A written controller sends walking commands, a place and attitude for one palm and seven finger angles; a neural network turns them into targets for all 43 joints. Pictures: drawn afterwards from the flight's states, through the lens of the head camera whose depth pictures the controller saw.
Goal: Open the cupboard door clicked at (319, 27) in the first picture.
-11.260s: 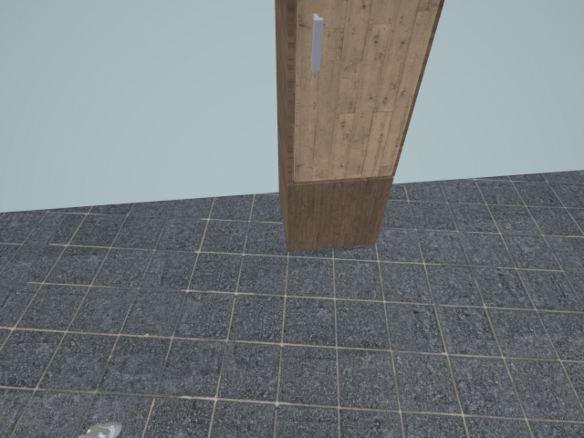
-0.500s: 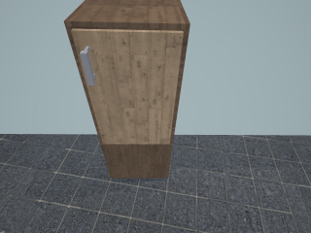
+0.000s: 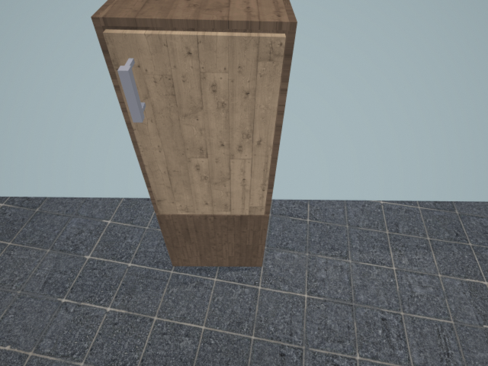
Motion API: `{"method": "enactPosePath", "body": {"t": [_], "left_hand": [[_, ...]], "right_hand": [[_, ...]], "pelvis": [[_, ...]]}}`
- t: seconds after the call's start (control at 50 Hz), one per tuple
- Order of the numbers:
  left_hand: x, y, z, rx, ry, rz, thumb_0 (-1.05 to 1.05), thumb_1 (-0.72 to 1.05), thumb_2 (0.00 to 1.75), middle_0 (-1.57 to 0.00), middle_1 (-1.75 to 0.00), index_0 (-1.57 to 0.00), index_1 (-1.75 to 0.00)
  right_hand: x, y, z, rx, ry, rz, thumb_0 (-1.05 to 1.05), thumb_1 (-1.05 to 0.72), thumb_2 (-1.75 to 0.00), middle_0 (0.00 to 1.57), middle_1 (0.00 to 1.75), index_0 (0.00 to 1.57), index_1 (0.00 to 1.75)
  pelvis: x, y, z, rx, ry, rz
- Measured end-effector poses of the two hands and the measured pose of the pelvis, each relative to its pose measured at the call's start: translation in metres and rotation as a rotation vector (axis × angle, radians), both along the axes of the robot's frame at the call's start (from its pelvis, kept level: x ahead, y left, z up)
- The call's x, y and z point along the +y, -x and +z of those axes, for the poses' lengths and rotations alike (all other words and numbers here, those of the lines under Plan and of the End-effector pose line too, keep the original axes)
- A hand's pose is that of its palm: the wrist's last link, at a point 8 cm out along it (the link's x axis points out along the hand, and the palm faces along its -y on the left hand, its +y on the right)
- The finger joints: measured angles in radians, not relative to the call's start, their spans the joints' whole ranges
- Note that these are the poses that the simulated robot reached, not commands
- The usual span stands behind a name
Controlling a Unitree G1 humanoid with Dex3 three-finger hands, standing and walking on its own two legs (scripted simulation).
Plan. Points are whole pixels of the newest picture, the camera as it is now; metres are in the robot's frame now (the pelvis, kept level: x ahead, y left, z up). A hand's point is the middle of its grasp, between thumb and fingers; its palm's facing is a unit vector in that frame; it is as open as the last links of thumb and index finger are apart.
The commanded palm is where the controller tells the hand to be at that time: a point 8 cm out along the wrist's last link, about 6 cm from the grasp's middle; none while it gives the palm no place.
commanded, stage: look again from close up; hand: left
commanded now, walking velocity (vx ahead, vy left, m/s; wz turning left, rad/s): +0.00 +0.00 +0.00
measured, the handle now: (134, 90) +0.61 +0.28 +0.14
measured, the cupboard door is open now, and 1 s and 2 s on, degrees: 0 0 0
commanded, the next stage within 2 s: shuffle to correct the standing spot in 0.58 s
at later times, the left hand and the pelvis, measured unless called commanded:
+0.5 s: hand out of the picture +0.00 +0.15 -0.17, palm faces +0.05 -0.99 -0.16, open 7.3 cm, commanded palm none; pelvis +0.01 +0.00 +0.00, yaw +0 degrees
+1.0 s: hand out of the picture +0.00 +0.18 -0.19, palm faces +0.12 -0.98 -0.13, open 7.4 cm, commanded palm none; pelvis +0.03 +0.02 -0.01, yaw +1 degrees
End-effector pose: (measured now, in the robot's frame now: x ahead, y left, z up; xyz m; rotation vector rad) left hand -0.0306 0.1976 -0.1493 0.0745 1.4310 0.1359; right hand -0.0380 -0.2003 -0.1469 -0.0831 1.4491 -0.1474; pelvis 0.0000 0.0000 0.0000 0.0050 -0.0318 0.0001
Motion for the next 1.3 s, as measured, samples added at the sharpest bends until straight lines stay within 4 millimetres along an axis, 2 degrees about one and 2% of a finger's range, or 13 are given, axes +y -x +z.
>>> {"method": "enactPosePath", "body": {"t": [0.38, 0.78, 0.88, 0.98, 1.06, 1.18, 1.3], "left_hand": [[0.005, -0.021, 0.003, -0.035, -0.028, -0.002, 0.01, 0.92, 0.9, -0.19, -0.3, -0.2, -0.3], [-0.001, -0.024, 0.001, -0.028, -0.017, 0.011, 0.01, 0.91, 0.9, -0.19, -0.3, -0.2, -0.3], [0.007, -0.023, -0.005, -0.046, -0.014, 0.066, 0.0, 0.91, 0.9, -0.19, -0.3, -0.2, -0.3], [0.025, -0.023, -0.013, -0.016, -0.001, 0.083, 0.0, 0.91, 0.9, -0.2, -0.3, -0.2, -0.3], [0.038, -0.044, -0.005, -0.004, -0.006, 0.032, 0.01, 0.91, 0.9, -0.19, -0.3, -0.2, -0.3], [0.055, -0.104, 0.01, -0.079, -0.06, -0.009, 0.02, 0.94, 0.9, -0.19, -0.3, -0.2, -0.3], [0.046, -0.165, 0.009, -0.189, -0.1, -0.027, 0.01, 0.93, 0.9, -0.19, -0.3, -0.2, -0.3]], "right_hand": [[0.001, -0.025, -0.001, -0.043, -0.009, 0.006, 0.0, -0.91, -0.9, 0.2, 0.3, 0.2, 0.3], [-0.007, -0.024, -0.001, -0.013, -0.001, 0.012, 0.0, -0.91, -0.9, 0.2, 0.3, 0.2, 0.3], [-0.009, -0.028, -0.002, 0.014, 0.017, 0.043, 0.0, -0.91, -0.9, 0.2, 0.3, 0.2, 0.3], [-0.004, -0.04, 0.004, -0.015, 0.062, 0.044, 0.0, -0.91, -0.9, 0.2, 0.3, 0.2, 0.3], [0.008, -0.038, 0.01, -0.025, 0.061, 0.004, 0.0, -0.91, -0.9, 0.2, 0.3, 0.2, 0.3], [0.03, -0.031, 0.01, 0.063, -0.003, -0.001, 0.0, -0.91, -0.9, 0.2, 0.3, 0.2, 0.3], [0.034, -0.042, -0.008, 0.132, -0.057, -0.015, 0.0, -0.91, -0.9, 0.2, 0.3, 0.2, 0.3]], "pelvis": [[-0.003, -0.009, 0.001, -0.002, 0.0, -0.003], [-0.007, -0.015, 0.0, -0.001, 0.001, 0.003], [-0.001, -0.021, -0.005, 0.005, 0.018, 0.029], [0.016, -0.032, -0.007, 0.009, 0.012, 0.025], [0.024, -0.043, -0.001, 0.025, 0.008, 0.014], [0.025, -0.063, 0.004, 0.038, -0.005, 0.017], [0.014, -0.088, -0.008, 0.031, -0.029, 0.027]]}}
